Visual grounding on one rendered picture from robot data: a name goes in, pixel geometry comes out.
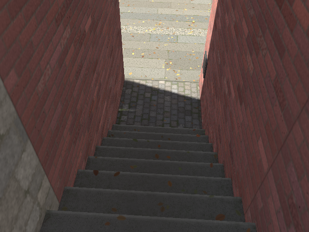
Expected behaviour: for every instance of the stairs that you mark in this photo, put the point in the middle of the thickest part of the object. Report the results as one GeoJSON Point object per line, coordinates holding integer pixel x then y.
{"type": "Point", "coordinates": [150, 179]}

